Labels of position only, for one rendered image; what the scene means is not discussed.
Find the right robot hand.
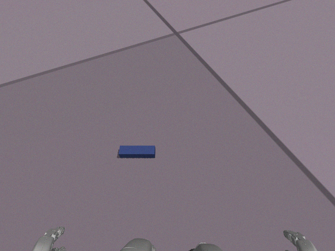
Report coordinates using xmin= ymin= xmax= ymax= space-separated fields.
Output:
xmin=283 ymin=230 xmax=317 ymax=251

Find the carton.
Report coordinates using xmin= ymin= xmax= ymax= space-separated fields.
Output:
xmin=119 ymin=145 xmax=155 ymax=158

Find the left robot hand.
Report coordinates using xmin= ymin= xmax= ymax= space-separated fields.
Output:
xmin=32 ymin=226 xmax=66 ymax=251

